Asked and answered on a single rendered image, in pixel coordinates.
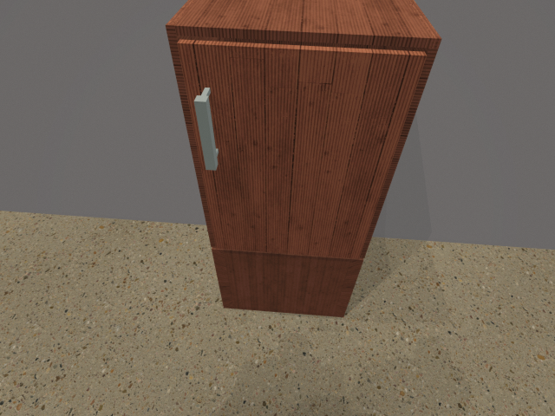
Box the handle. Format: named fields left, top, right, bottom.
left=194, top=88, right=219, bottom=171

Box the cupboard door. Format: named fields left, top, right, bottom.
left=177, top=39, right=427, bottom=259

